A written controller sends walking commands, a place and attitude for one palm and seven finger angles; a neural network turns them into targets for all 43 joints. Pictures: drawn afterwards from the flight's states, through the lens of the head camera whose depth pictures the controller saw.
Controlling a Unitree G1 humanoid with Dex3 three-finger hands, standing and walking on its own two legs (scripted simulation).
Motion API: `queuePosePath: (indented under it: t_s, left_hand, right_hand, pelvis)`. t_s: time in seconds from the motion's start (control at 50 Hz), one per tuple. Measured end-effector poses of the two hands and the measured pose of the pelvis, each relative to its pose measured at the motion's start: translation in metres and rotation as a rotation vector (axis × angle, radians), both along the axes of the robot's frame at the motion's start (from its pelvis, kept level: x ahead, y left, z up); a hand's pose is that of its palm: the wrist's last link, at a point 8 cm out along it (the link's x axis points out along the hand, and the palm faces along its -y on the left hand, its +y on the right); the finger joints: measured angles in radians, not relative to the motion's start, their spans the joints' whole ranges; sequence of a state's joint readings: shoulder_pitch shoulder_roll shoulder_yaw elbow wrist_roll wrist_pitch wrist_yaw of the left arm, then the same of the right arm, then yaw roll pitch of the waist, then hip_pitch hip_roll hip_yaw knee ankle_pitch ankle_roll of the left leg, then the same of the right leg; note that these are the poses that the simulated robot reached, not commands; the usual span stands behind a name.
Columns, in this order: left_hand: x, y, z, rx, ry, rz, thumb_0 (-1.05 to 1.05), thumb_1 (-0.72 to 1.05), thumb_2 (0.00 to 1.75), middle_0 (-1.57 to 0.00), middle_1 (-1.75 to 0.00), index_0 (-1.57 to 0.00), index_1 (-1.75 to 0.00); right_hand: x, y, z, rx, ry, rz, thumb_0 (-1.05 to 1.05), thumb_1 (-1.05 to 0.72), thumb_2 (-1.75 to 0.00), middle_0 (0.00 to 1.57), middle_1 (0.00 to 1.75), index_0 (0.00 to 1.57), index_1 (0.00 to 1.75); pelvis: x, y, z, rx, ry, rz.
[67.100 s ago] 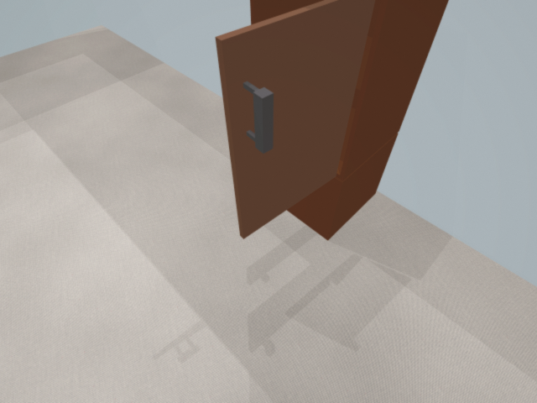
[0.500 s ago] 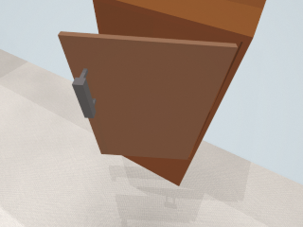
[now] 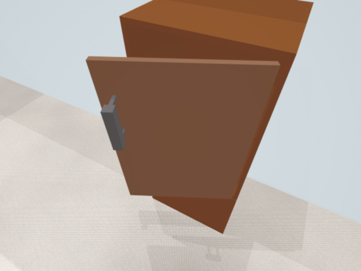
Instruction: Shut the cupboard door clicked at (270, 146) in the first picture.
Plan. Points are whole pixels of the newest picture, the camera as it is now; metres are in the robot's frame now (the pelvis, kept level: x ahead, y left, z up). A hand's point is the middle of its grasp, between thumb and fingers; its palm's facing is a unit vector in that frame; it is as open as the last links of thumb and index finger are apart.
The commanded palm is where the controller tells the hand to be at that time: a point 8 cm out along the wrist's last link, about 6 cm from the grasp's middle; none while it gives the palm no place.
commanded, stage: come to a stop and stand still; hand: left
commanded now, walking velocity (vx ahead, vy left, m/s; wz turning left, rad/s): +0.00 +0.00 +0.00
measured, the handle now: (116, 122) +0.44 +0.20 +0.09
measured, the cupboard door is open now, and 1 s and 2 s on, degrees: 25 25 25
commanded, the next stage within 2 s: look again from close up in 0.12 s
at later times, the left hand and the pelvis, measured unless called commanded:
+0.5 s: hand out of the picture -0.01 +0.16 -0.18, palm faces +0.01 -0.99 -0.13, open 7.4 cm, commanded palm none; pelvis +0.00 +0.01 +0.00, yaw +0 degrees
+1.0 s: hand out of the picture +0.14 +0.21 -0.07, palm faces +0.20 -0.96 -0.22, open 7.1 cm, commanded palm +0.11 +0.22 -0.05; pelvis +0.01 +0.02 -0.01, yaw +4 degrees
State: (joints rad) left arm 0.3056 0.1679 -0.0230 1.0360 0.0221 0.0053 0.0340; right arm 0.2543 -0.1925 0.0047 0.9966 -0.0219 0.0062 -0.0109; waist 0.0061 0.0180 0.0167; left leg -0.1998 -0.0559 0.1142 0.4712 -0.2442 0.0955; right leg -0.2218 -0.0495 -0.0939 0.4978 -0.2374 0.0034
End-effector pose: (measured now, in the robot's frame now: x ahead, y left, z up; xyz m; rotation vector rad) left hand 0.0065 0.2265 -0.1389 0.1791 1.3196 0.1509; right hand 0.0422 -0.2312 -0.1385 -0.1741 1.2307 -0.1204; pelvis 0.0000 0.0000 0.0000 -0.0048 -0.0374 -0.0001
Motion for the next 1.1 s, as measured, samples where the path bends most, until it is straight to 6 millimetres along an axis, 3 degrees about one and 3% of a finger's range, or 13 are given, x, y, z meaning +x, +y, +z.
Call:
queuePosePath:
  t_s: [0.18, 0.32, 0.62, 0.86, 0.9, 0.94, 0.98, 1.04, 1.1]
  left_hand:
    - [-0.005, -0.005, -0.004, -0.035, 0.022, 0.0, 0.0, 0.91, 0.9, -0.2, -0.29, -0.2, -0.3]
    - [-0.014, -0.011, -0.008, -0.062, 0.06, 0.004, 0.01, 0.91, 0.9, -0.2, -0.29, -0.2, -0.3]
    - [-0.028, -0.017, -0.011, -0.098, 0.113, 0.021, 0.0, 0.91, 0.9, -0.2, -0.29, -0.2, -0.3]
    - [-0.025, -0.01, -0.013, -0.09, 0.127, 0.013, 0.0, 0.91, 0.9, -0.2, -0.29, -0.2, -0.3]
    - [0.001, 0.007, 0.002, -0.036, 0.015, 0.054, 0.03, 0.94, 0.9, -0.2, -0.3, -0.2, -0.3]
    - [0.04, 0.026, 0.039, 0.041, -0.26, 0.058, 0.06, 0.97, 0.9, -0.21, -0.3, -0.21, -0.31]
    - [0.083, 0.03, 0.079, 0.074, -0.529, 0.05, 0.07, 0.98, 0.9, -0.22, -0.31, -0.22, -0.32]
    - [0.141, 0.017, 0.126, 0.04, -0.913, 0.012, 0.05, 0.97, 0.9, -0.24, -0.34, -0.24, -0.35]
    - [0.17, -0.01, 0.147, -0.113, -1.215, -0.028, 0.03, 0.95, 0.9, -0.27, -0.38, -0.27, -0.39]
  right_hand:
    - [-0.043, 0.009, 0.0, 0.005, 0.119, -0.024, 0.01, -0.92, -0.9, 0.2, 0.3, 0.2, 0.3]
    - [-0.06, 0.021, 0.001, 0.016, 0.167, -0.045, 0.01, -0.91, -0.9, 0.2, 0.3, 0.2, 0.3]
    - [-0.054, 0.037, 0.001, 0.023, 0.17, -0.059, 0.01, -0.92, -0.9, 0.2, 0.3, 0.2, 0.3]
    - [-0.05, 0.042, 0.002, 0.013, 0.169, -0.066, 0.01, -0.92, -0.9, 0.2, 0.3, 0.2, 0.3]
    - [-0.044, 0.036, 0.008, -0.022, 0.07, -0.06, 0.02, -0.93, -0.9, 0.2, 0.3, 0.2, 0.3]
    - [-0.031, 0.026, 0.017, -0.046, -0.086, -0.051, 0.03, -0.93, -0.9, 0.21, 0.3, 0.2, 0.3]
    - [-0.012, 0.015, 0.022, -0.048, -0.227, -0.026, 0.03, -0.93, -0.9, 0.21, 0.3, 0.2, 0.3]
    - [0.024, -0.001, 0.024, -0.057, -0.404, 0.049, 0.02, -0.93, -0.9, 0.21, 0.3, 0.2, 0.3]
    - [0.064, -0.013, 0.028, -0.076, -0.534, 0.098, 0.02, -0.92, -0.9, 0.2, 0.3, 0.2, 0.3]
  pelvis:
    - [-0.001, 0.003, 0.003, -0.001, 0.003, 0.003]
    - [0.0, 0.006, 0.004, -0.003, -0.001, 0.001]
    - [0.004, 0.015, 0.005, -0.005, 0.0, -0.007]
    - [0.009, 0.021, 0.004, -0.008, 0.005, -0.013]
    - [0.008, 0.02, 0.002, -0.007, 0.006, 0.003]
    - [0.009, 0.018, 0.001, -0.004, 0.017, 0.015]
    - [0.008, 0.019, -0.002, -0.006, 0.023, 0.045]
    - [0.001, 0.02, -0.015, 0.005, 0.052, 0.081]
    - [-0.004, 0.018, -0.031, 0.0, 0.104, 0.073]
